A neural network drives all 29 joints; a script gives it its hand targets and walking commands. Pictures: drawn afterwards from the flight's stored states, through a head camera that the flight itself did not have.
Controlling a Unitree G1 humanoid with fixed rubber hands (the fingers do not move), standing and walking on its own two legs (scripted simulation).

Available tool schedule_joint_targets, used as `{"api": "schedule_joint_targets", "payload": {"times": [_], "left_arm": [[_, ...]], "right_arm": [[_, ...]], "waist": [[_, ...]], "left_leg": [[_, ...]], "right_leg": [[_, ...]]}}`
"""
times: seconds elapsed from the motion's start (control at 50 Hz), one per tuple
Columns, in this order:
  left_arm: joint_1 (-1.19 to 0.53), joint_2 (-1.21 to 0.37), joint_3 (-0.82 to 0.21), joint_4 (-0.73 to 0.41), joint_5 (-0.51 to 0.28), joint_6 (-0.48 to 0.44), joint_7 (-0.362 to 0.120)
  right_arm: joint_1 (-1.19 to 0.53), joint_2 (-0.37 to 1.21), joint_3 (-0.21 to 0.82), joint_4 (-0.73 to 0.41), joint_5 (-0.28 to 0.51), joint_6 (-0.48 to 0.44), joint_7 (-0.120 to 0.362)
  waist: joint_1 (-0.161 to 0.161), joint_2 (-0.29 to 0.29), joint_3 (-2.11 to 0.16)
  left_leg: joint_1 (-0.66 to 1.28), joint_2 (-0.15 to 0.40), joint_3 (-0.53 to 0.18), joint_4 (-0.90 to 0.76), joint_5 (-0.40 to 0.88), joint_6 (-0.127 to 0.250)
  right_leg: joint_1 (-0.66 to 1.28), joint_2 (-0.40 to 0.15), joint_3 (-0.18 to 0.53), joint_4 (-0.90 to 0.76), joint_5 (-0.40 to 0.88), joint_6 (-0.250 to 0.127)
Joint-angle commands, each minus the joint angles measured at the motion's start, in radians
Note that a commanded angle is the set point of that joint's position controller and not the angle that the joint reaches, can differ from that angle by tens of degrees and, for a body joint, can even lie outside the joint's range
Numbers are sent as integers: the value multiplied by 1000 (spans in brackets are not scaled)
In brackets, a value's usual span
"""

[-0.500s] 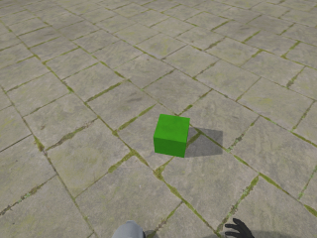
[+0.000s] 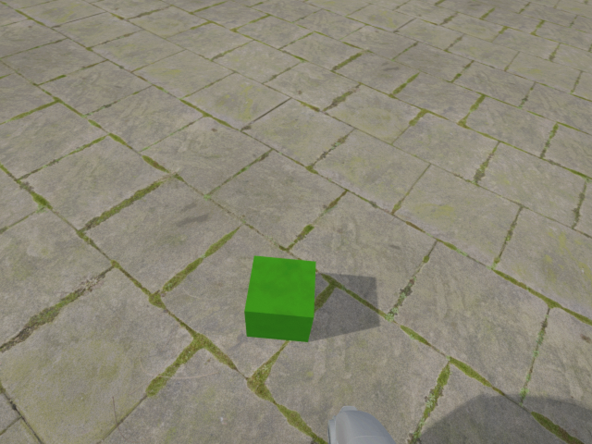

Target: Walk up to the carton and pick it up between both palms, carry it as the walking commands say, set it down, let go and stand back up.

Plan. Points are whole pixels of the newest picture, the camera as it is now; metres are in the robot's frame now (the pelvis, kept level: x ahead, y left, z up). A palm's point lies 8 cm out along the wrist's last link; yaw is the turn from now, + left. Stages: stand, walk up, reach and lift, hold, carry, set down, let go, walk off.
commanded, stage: walk up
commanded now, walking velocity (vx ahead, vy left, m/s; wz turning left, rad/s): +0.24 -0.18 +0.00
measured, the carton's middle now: (281, 299) +0.68 -0.05 -0.68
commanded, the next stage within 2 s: none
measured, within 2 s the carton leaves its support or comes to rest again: neither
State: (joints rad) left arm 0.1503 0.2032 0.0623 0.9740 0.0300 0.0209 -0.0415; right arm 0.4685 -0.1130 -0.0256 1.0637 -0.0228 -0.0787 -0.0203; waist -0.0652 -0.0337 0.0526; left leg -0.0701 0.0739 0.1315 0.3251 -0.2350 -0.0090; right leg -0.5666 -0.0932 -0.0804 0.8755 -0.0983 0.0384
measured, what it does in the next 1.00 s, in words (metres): walks ahead: right foot, then left foot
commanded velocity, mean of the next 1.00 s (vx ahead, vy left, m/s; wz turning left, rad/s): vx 0.08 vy -0.02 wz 0.00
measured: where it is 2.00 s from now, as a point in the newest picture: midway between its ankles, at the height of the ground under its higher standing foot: (257, 442)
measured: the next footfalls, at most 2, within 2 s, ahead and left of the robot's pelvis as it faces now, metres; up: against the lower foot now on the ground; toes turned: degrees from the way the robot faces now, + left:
right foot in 0.18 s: +0.15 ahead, -0.18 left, +0.00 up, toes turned -9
left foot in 0.70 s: +0.14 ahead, +0.01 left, +0.00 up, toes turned +5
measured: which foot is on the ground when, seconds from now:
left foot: down 0.00-0.18, up 0.20-0.68, down 0.70-1.00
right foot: up 0.00-0.16, down 0.18-1.00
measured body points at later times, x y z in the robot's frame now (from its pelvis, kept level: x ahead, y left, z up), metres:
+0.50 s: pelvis +0.11 -0.11 +0.00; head +0.15 -0.15 +0.45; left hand +0.03 +0.10 -0.13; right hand +0.19 -0.35 -0.17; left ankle +0.12 +0.05 -0.68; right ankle +0.11 -0.17 -0.75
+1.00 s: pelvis +0.10 -0.08 +0.00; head +0.11 -0.08 +0.45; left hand +0.07 +0.13 -0.16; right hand +0.09 -0.28 -0.17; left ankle +0.10 +0.00 -0.75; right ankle +0.11 -0.17 -0.75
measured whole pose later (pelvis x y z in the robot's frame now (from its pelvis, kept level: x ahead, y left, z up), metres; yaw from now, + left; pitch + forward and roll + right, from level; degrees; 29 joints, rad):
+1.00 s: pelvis +0.10 -0.08 +0.00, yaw +0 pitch -2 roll +0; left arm 0.33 0.11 0.02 1.15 0.01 -0.01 0.03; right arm 0.31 -0.11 0.00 1.13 0.00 -0.02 -0.05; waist 0.01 0.01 0.03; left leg -0.11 -0.03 0.10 0.33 -0.19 0.05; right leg -0.14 -0.03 -0.16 0.36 -0.19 -0.03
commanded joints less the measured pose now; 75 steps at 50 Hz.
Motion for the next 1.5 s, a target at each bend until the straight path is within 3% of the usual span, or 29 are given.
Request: {"api": "schedule_joint_targets", "payload": {"times": [0.0,0.08,0.12,0.14,0.16,0.18,0.2,0.24,0.26,0.3,0.34,0.38,0.4,0.48,0.6,0.64,0.68,0.72,0.84,0.9,1.18,1.2,1.22,1.24,1.3,1.34,1.4,1.42,1.48], "left_arm": [[-10,35,-2,-47,-8,-8,-1],[13,23,2,-37,-6,-16,11],[128,44,17,15,-9,-33,21],[268,95,40,59,-3,-57,28],[428,173,54,99,3,-85,42],[431,221,59,102,-12,-88,50],[390,192,47,93,-8,-95,49],[293,82,3,94,-6,-114,50],[239,22,-14,82,-10,-115,49],[225,50,-14,72,-14,-119,48],[281,62,-23,101,-27,-122,59],[265,37,-51,115,-41,-125,71],[252,26,-59,119,-42,-129,76],[342,11,-70,133,-21,-114,79],[301,6,-65,117,0,-68,87],[251,30,-46,97,7,-51,85],[300,-21,-48,106,-15,-40,84],[358,-88,-56,147,-38,-36,80],[258,-64,-44,161,-11,-23,74],[277,-62,-41,182,-17,-23,76],[339,-49,-13,207,-21,-32,84],[512,102,32,191,6,-11,117],[559,177,50,221,4,12,115],[489,166,50,198,-9,15,119],[247,114,43,114,-1,-19,103],[296,73,48,135,4,-29,94],[394,93,58,151,11,-40,90],[357,122,68,136,16,-46,88],[374,109,67,130,6,-36,75]], "right_arm": [[31,-239,-66,-41,-8,6,-18],[43,-226,-77,-26,-9,23,-16],[26,-202,-77,-17,-6,30,-7],[32,-142,-61,-20,-18,29,2],[31,-51,-29,-55,-14,29,7],[8,-48,-41,-56,9,37,-5],[-67,-102,-42,-63,-10,40,0],[-140,-72,-41,-70,1,44,18],[-128,-67,-46,-59,5,50,21],[-84,-89,-66,-44,2,70,18],[-84,-127,-82,-35,2,96,13],[-99,-64,-56,-39,25,117,10],[-113,-54,-45,-55,24,118,9],[-151,-72,-30,-30,23,144,-8],[-229,-99,-14,-26,17,141,-26],[-198,-82,-12,-5,10,116,-28],[-147,-90,-5,23,1,89,-36],[-189,-84,-2,31,30,75,-29],[-147,-70,18,32,32,61,-32],[-124,-78,20,35,21,54,-29],[-84,-27,24,77,16,49,-20],[-175,-244,-47,15,-14,92,6],[-211,-130,-40,-27,-30,100,20],[-224,-121,-37,-49,-41,92,34],[-107,-115,-38,-65,-8,73,46],[-132,-96,-43,-75,-13,72,57],[-209,-63,-43,-103,2,62,52],[-189,-65,-35,-111,11,64,53],[-88,-98,-51,-53,17,50,35]], "waist": [[22,190,60],[5,192,73],[51,94,-2],[104,8,-28],[140,-267,-157],[170,-278,-149],[167,-176,-97],[89,-67,-14],[77,-74,-27],[63,-58,-33],[57,-41,-57],[9,-161,-50],[-2,-195,-54],[29,-159,-47],[65,-115,-82],[39,8,-24],[77,99,22],[118,200,55],[97,78,99],[88,-17,71],[66,84,24],[177,252,25],[217,-8,104],[188,-43,177],[32,-115,139],[63,-178,35],[119,-154,7],[105,-201,38],[68,-111,18]], "left_leg": [[-61,286,-103,-98,321,124],[-59,288,-117,-53,181,121],[-124,225,-75,89,31,97],[-213,151,-27,274,-7,50],[-393,25,24,628,-390,4],[-510,-38,-18,748,-387,-5],[-499,9,-95,807,-343,6],[-424,47,-145,830,-206,16],[-424,56,-143,786,-150,15],[-418,35,-109,767,-81,15],[-377,-4,-109,736,-39,-1],[-295,-26,-121,628,0,6],[-296,-48,-83,572,46,13],[-281,-60,-75,478,34,30],[-154,-17,-111,249,-97,30],[-36,0,-104,41,71,27],[6,93,-200,18,253,47],[-102,89,-199,-2,239,69],[-218,53,-215,-124,-37,53],[-152,70,-226,-105,-11,71],[-72,48,-172,-51,39,72],[-294,-99,29,228,-283,44],[-442,-73,-3,500,-300,25],[-535,-20,-103,637,-208,16],[-396,35,-171,670,-100,-5],[-352,-5,-112,535,-87,-23],[-321,-38,-28,349,-123,-40],[-293,-17,-36,266,-118,-37],[-23,-48,17,84,-25,-19]], "right_leg": [[68,-48,26,-187,-46,15],[144,-11,-32,-293,-164,5],[363,19,-68,-454,-119,-15],[539,-49,8,-506,-22,-22],[736,-299,318,-560,76,-86],[732,-398,465,-622,218,-165],[625,-382,475,-611,314,-189],[463,-269,265,-581,568,-129],[478,-212,186,-585,501,-112],[485,-230,148,-590,571,-92],[508,-243,164,-558,848,-53],[441,-150,41,-542,1013,-4],[431,-124,-19,-547,1008,-30],[449,-133,-6,-529,937,-58],[393,-178,121,-584,203,-184],[310,-149,131,-585,-13,-153],[246,-84,97,-560,-123,-110],[362,-34,68,-603,-60,-76],[458,-33,60,-564,-64,-62],[410,-27,48,-583,-117,-63],[411,-25,61,-559,-94,-53],[488,-239,340,-629,-549,-162],[412,-387,608,-774,-841,-241],[335,-446,692,-824,-801,-284],[171,-287,371,-776,-471,-166],[272,-192,219,-744,-398,-111],[321,-194,174,-727,-370,-119],[305,-182,148,-710,-364,-112],[151,-135,103,-558,-487,-104]]}}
